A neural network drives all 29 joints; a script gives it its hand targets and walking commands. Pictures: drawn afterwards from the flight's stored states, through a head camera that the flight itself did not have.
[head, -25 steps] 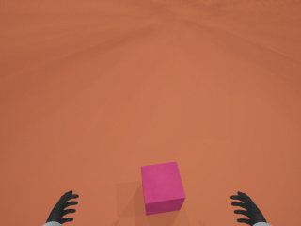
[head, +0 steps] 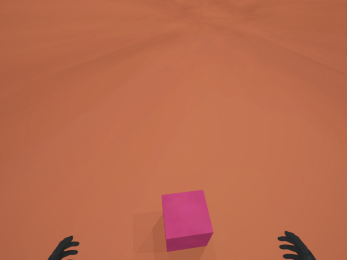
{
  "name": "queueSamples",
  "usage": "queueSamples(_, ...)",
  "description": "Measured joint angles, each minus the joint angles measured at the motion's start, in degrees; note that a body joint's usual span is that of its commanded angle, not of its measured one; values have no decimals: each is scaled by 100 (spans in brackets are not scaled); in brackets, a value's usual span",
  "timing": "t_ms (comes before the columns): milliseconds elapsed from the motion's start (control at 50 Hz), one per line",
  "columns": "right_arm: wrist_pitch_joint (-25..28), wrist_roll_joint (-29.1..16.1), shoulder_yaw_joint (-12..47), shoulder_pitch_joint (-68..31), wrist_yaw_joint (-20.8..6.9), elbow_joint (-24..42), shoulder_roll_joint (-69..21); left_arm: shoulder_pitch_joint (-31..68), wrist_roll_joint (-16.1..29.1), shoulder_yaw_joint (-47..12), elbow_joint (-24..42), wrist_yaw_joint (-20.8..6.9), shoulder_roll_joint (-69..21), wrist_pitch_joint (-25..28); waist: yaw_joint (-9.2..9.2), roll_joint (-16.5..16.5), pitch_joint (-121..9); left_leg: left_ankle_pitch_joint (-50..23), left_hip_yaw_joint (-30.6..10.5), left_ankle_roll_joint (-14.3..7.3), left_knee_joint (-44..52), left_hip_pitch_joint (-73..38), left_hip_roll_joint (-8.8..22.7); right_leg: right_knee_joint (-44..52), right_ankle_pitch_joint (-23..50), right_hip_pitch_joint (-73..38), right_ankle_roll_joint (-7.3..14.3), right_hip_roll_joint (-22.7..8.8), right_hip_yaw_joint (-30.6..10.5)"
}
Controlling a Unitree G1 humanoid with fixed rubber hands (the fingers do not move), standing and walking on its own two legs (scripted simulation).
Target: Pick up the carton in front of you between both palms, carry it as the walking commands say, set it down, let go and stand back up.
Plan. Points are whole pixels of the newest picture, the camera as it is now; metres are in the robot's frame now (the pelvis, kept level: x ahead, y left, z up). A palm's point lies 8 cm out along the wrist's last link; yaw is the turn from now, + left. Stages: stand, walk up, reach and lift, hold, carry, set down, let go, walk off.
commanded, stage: stand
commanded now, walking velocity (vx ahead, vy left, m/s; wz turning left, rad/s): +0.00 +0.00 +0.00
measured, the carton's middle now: (184, 221) +0.40 -0.05 -0.65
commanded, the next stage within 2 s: none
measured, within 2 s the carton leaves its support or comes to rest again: neither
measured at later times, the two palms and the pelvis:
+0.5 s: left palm out of the picture +0.08 +0.30 -0.10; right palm out of the picture +0.09 -0.30 -0.09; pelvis -0.02 +0.00 +0.01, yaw +0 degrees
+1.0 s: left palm out of the picture +0.06 +0.31 -0.10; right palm out of the picture +0.07 -0.31 -0.09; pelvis -0.03 +0.00 +0.01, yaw +0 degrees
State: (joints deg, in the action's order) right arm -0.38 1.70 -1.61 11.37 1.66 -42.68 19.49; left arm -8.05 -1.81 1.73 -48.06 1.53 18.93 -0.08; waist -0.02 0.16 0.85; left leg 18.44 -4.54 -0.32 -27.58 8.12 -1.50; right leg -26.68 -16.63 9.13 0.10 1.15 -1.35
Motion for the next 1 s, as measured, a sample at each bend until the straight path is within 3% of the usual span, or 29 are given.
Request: queueSamples(1000, 93, -72, 140, -237, -59, -1248, 269, 116, 78, -102, -1079, -102, 274, 62, -24, -1, 113, -560, 5, 44, 653, -266, 36, 630, 537, -270, 5, -35, 23)
